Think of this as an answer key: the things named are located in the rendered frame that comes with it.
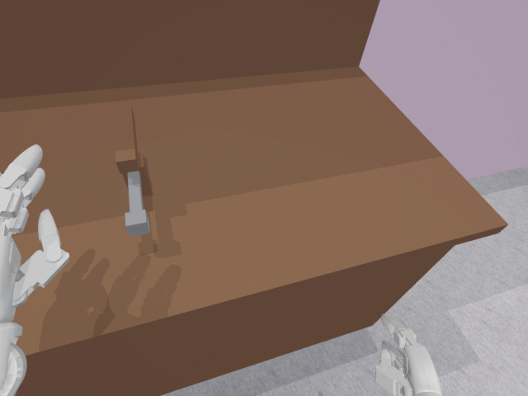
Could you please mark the left robot forearm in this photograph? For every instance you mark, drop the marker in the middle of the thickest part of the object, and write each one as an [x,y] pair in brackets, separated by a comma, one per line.
[12,359]

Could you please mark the left robot hand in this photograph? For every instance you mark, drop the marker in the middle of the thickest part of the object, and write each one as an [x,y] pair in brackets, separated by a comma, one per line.
[19,184]

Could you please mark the right robot hand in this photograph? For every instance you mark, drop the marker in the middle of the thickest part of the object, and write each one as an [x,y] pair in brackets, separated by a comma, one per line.
[413,370]

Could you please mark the tap lever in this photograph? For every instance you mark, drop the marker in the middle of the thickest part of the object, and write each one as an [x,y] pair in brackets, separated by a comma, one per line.
[136,221]

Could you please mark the counter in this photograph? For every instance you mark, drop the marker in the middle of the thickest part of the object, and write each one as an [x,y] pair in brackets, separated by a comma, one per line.
[289,200]

